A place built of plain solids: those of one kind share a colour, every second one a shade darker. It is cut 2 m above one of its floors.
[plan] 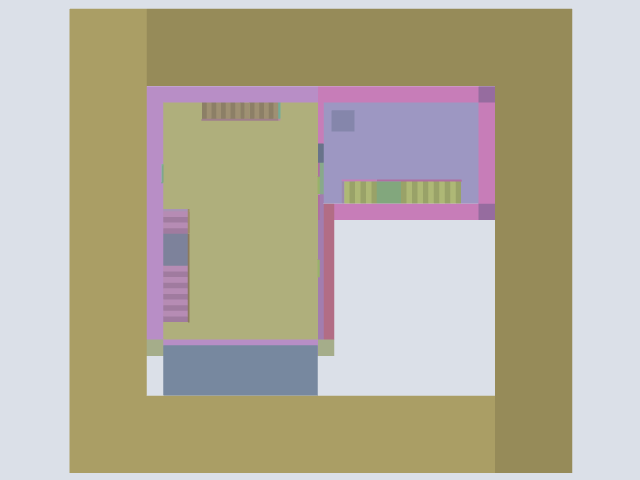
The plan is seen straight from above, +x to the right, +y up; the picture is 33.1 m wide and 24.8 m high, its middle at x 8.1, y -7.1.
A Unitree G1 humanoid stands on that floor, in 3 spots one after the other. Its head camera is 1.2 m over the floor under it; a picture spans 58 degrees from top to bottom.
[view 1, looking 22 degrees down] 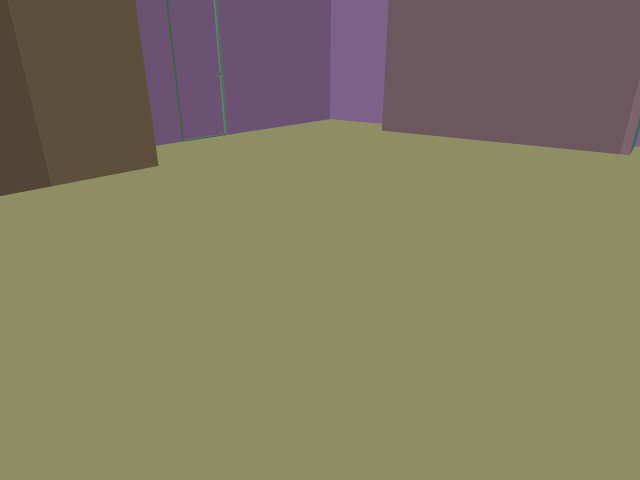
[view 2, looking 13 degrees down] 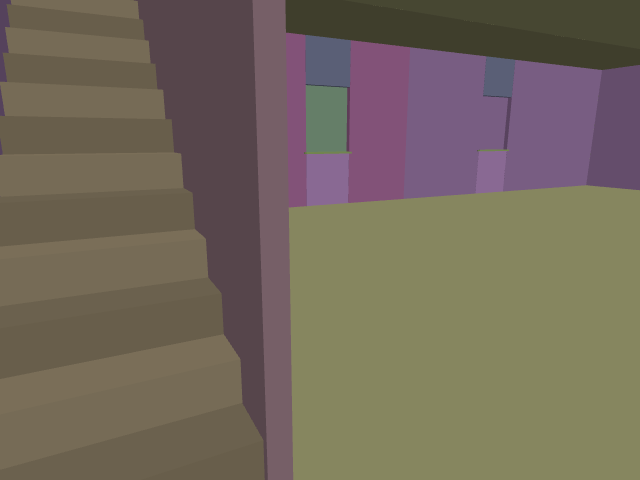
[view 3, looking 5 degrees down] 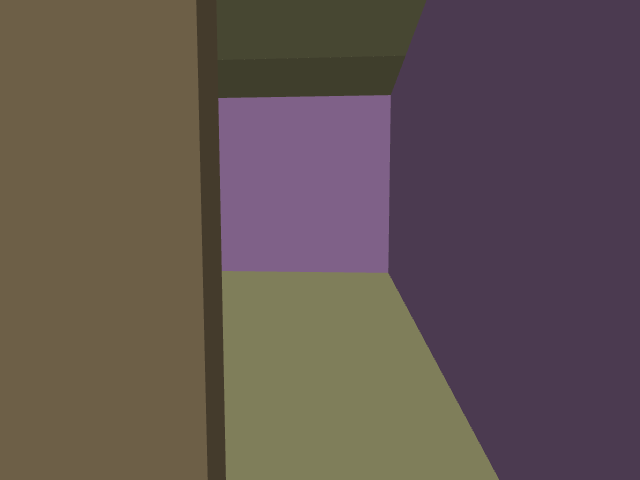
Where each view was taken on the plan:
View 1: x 6.39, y -8.57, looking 128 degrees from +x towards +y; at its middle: floor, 3.20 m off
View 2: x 0.75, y -0.42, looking -27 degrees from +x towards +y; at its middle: floor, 5.33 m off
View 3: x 0.63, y -11.59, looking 4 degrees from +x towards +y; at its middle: wall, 7.40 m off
